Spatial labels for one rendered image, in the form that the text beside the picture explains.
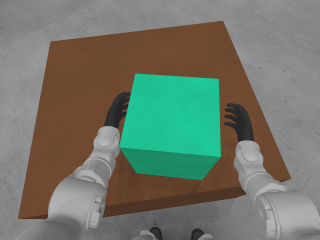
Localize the left robot hand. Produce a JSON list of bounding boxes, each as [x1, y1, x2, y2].
[[104, 92, 131, 129]]

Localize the robot left forearm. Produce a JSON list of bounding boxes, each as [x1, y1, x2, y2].
[[48, 126, 120, 217]]

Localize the right robot upper arm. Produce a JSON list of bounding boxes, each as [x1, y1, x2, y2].
[[254, 191, 320, 240]]

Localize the pedestal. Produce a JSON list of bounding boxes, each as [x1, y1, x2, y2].
[[18, 21, 291, 219]]

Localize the robot right forearm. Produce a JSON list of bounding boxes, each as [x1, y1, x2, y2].
[[233, 140, 320, 223]]

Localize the robot left shin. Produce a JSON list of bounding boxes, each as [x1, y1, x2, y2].
[[140, 230, 155, 237]]

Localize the left robot upper arm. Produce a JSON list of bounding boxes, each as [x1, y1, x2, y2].
[[14, 176, 107, 240]]

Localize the robot left foot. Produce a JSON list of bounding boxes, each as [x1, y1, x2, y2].
[[149, 227, 163, 240]]

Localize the carton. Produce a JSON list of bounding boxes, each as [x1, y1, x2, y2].
[[119, 73, 221, 181]]

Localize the right robot hand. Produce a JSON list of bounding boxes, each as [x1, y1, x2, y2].
[[224, 103, 254, 142]]

